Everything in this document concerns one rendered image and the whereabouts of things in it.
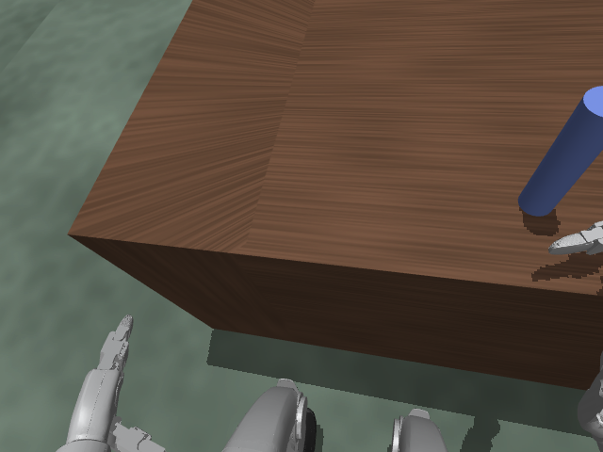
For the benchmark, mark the right robot arm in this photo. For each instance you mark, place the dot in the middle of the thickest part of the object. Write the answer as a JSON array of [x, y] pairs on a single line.
[[590, 408]]

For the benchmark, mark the left robot hand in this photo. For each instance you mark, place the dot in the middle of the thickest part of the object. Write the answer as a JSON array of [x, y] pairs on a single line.
[[94, 415]]

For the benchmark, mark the right robot hand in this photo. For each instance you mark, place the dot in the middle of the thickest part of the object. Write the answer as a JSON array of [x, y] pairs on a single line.
[[590, 240]]

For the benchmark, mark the can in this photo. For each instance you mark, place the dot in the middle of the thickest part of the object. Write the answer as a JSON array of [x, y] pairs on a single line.
[[573, 151]]

